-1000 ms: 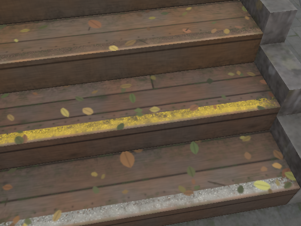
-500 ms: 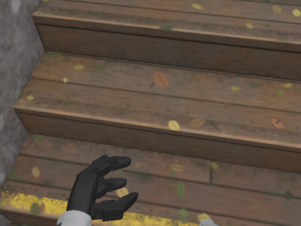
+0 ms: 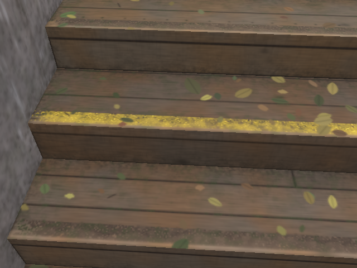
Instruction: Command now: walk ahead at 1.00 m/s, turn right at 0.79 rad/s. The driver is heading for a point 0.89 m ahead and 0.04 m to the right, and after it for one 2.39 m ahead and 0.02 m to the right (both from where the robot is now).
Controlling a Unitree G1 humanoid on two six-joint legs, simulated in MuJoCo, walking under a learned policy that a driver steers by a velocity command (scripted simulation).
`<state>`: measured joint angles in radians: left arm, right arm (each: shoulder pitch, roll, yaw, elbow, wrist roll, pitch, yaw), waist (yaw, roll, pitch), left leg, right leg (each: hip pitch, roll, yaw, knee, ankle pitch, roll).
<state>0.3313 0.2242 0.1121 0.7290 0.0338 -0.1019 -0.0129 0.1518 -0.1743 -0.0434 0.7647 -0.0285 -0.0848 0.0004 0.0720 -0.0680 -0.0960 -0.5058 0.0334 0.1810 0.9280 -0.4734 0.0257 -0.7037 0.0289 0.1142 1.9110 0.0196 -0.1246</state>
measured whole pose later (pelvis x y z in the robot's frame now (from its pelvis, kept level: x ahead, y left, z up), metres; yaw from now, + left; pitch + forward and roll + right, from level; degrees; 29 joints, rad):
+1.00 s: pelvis +0.80 -0.07 +0.43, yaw +10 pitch +6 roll -4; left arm -0.10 0.01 -0.13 0.44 0.03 -0.10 0.04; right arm 0.49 -0.22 -0.09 0.90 0.00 -0.12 0.00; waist -0.04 0.05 -0.02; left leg -0.25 -0.17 -0.21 0.82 0.05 0.15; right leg -0.83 -0.01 -0.09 1.19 -0.47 -0.06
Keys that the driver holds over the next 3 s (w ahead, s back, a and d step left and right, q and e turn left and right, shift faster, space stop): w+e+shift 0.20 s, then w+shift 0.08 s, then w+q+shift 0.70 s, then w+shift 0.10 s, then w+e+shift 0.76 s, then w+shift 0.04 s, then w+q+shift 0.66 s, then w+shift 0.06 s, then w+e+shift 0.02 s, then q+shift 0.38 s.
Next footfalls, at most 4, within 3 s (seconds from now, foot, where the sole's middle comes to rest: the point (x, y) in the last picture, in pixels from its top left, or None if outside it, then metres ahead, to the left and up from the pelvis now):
0.26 right None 0.35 -0.08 -0.56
0.64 left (217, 196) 0.63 -0.05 -0.40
0.98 right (262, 96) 0.93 -0.19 -0.24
1.32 left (169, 7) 1.21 0.15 -0.07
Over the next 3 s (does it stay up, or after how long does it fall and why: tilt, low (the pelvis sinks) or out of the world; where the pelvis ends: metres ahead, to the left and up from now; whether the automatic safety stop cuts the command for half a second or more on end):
stays up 2.41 0.07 1.36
